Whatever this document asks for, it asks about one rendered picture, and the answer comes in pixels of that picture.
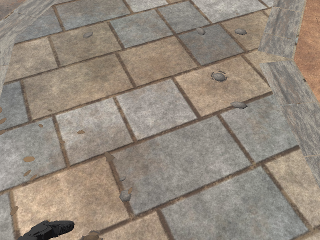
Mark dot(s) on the left robot hand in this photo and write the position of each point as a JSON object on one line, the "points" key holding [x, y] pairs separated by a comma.
{"points": [[47, 230]]}

